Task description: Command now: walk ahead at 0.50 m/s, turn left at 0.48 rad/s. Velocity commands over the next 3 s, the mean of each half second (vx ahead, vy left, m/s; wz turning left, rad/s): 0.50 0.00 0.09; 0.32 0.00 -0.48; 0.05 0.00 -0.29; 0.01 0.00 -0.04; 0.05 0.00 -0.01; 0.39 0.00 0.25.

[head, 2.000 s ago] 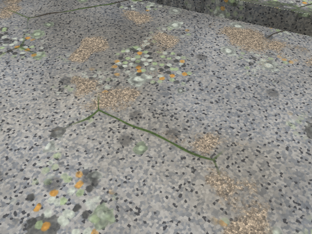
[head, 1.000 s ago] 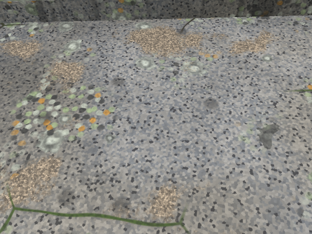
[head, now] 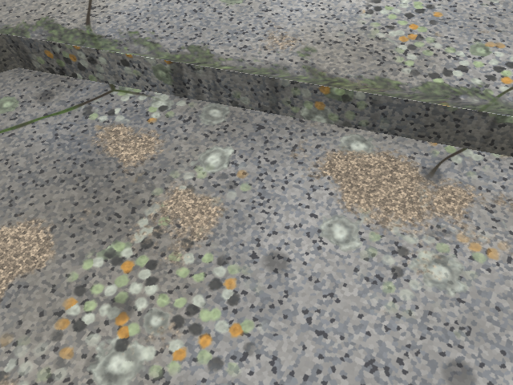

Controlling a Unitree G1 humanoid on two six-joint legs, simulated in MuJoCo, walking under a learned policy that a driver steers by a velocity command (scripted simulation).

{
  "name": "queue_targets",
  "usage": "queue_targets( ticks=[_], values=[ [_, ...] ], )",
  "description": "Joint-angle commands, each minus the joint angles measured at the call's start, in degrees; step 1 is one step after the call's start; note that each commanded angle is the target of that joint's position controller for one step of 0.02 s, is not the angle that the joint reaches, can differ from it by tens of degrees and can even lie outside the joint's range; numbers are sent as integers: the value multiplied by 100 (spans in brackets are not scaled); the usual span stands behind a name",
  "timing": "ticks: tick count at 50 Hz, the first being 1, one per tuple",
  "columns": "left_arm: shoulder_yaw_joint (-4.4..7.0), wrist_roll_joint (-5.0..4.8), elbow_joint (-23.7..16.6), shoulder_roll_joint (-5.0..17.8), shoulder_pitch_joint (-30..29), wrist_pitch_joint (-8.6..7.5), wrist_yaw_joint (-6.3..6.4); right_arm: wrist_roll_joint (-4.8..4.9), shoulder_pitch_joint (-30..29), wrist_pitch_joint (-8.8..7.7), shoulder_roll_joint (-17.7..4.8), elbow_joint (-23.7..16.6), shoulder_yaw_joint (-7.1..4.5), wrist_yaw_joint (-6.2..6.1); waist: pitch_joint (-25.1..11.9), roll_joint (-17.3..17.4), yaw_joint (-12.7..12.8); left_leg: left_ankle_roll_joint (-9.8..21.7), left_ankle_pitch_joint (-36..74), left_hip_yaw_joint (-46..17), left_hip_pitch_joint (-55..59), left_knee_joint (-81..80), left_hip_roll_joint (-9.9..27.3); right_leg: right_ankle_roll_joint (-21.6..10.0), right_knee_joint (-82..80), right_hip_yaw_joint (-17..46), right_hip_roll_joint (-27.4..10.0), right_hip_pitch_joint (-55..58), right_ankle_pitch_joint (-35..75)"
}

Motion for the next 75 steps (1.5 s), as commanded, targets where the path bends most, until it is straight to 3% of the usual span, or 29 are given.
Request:
queue_targets(
  ticks=[1,5,10,13,14,15,16,17,18,20,25,34,38,40,41,42,43,45,46,49,54,60,66,68,69,70,71,73,75],
  values=[
    [125,-21,-177,576,206,-125,-21,-22,-139,-6,-37,-421,35,77,31,-778,-53,-86,508,-199,-789,-173,189,-650,-932,949,-1559,485,1704],
    [118,-21,6,603,386,-109,-71,-8,-841,-64,127,-606,169,113,236,-850,68,-73,1212,97,-369,-1706,67,-566,-1017,360,-1331,396,1867],
    [152,-27,368,838,925,20,-24,-37,-1487,-140,84,-837,247,98,369,-894,229,235,670,612,160,-2874,-55,-555,-721,231,-1603,1035,2696],
    [142,-74,551,949,993,138,1,-117,-433,-262,-60,-487,169,-26,-279,-875,-326,586,405,840,1800,-3631,-483,-427,934,13,-1477,1186,4720],
    [84,-125,519,823,988,147,1,-213,499,-332,-286,-172,75,-101,-878,-702,-698,742,593,495,3311,-3703,-169,-328,2054,-49,-1276,388,3868],
    [-63,-254,161,306,1036,119,-63,-329,1310,-364,-904,-78,-77,-205,-1780,371,-909,1198,118,-1657,5217,-3815,1613,-99,4079,-235,-711,-1488,1200],
    [29,-208,174,472,1185,148,-41,-72,1366,-303,-1122,-45,-151,-244,-2189,777,-770,1534,777,-3457,5394,-4476,2516,-55,5397,398,34,-2446,-1914],
    [135,-130,144,736,693,197,-9,55,949,-288,-916,-51,-105,-260,-1324,73,-671,1352,963,-2507,4676,-4481,2189,-127,5585,1018,-252,-2799,-1544],
    [86,-148,117,540,533,174,-42,68,556,-325,-530,-32,9,-255,-585,20,-444,1142,1119,-1718,3820,-4717,1915,-146,5278,1002,-454,-2766,-1165],
    [103,-37,280,412,643,289,-80,99,136,-414,-42,23,152,-248,15,134,-82,666,1117,-784,2819,-5202,1390,-97,4646,939,-672,-2330,-755],
    [137,19,251,189,304,477,-250,124,406,-627,-109,265,113,-287,243,89,58,613,1732,145,2675,-5643,1229,12,4496,873,-690,-2685,122],
    [-11,88,-389,-3,-1371,430,-407,129,935,-589,-187,653,121,-405,641,-20,-226,498,3563,1349,3292,-5278,1210,-108,2064,74,-458,-2690,1190],
    [84,151,-243,224,-515,380,-329,140,822,-460,-507,704,38,-526,-19,252,131,288,6158,1584,3743,-3467,1216,-480,1682,-275,234,-1516,388],
    [261,244,67,612,640,246,-200,221,637,-393,-581,599,10,-501,-744,-126,715,39,4395,1618,3054,-1058,946,-809,658,156,232,101,1478],
    [419,218,67,1308,654,217,-137,171,1054,-401,12,369,133,-460,-1297,-1249,292,-170,-952,1547,1374,776,299,-1248,1506,1767,-1403,1725,4972],
    [552,-43,-79,1695,793,293,-123,287,1309,-317,-48,178,134,-454,-2408,-1495,323,-364,-2368,552,128,2380,-512,-2431,1166,3946,-2460,2849,6250],
    [535,-157,-221,1501,525,404,-53,180,909,-294,-203,173,130,-451,-2121,-551,384,-352,-1666,-7,-155,2313,-88,-2281,813,3360,-2253,2333,5550],
    [338,-184,-265,823,-201,499,13,122,372,-299,-161,69,142,-443,-672,-218,64,-384,-1017,2,-147,1465,232,-1766,286,2598,-1650,724,4287],
    [294,-218,-278,674,-310,519,41,32,382,-197,-179,34,127,-438,-463,-276,-81,-430,-935,-34,117,1087,311,-1585,128,2353,-1407,202,4018],
    [308,-89,-311,807,-383,466,-15,6,629,80,-36,63,145,-430,-579,-367,-280,-506,-780,33,682,502,211,-1348,21,2045,-1050,-454,3828],
    [371,-61,-404,971,-305,549,-19,15,126,205,-134,-137,105,-451,-614,-709,-108,-573,-369,-53,339,-237,188,-1112,-220,2332,-854,-495,1748],
    [323,6,-362,854,-95,624,8,79,-299,227,-127,-230,114,-476,-398,-924,153,-493,-417,-117,368,-1163,136,-1036,-402,2735,-931,-240,223],
    [256,56,-297,828,-236,685,5,196,0,151,-77,-158,163,-525,-312,-1003,89,-208,-912,112,1500,-2604,-222,-991,-12,2920,-981,-344,981],
    [195,-37,-255,752,-352,713,50,183,404,77,40,-17,206,-560,-272,-828,-174,-67,-12,149,2399,-4218,-233,-689,311,2855,-806,-622,1091],
    [126,-67,-260,548,-244,686,68,95,352,9,-163,-43,189,-588,-258,-409,-72,41,216,-463,2758,-4788,303,-371,598,2691,-552,-909,602],
    [19,-134,-290,184,41,650,59,15,54,-43,-543,-202,167,-594,-414,603,201,419,825,-1821,3000,-5194,1515,-63,1293,1935,96,-1285,-618],
    [105,-87,-247,512,-242,675,83,37,-247,-54,-456,-196,203,-526,-62,711,116,966,2000,-1989,2021,-5029,1932,27,1612,1334,456,-964,-1529],
    [126,-70,-104,542,-269,716,60,98,-411,-134,-146,-153,310,-470,-29,415,155,942,2309,-1351,1990,-4910,1462,126,1993,1305,267,-626,-1372],
    [102,-45,2,480,-289,738,35,117,-383,-141,-202,-52,323,-500,-48,580,144,678,2794,-877,2361,-4641,1029,215,1766,1171,192,-596,-1040]
  ],
)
